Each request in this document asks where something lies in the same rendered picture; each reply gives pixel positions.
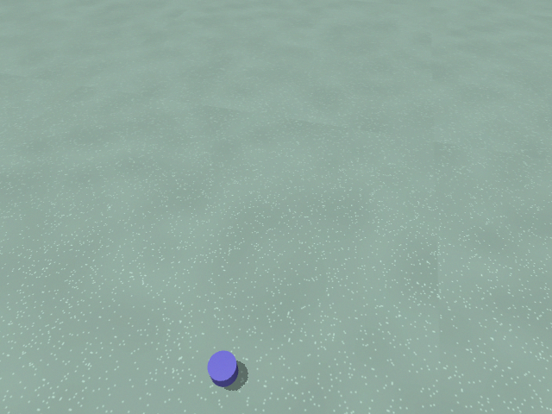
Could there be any tin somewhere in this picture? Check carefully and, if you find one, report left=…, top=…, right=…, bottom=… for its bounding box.
left=208, top=350, right=238, bottom=387

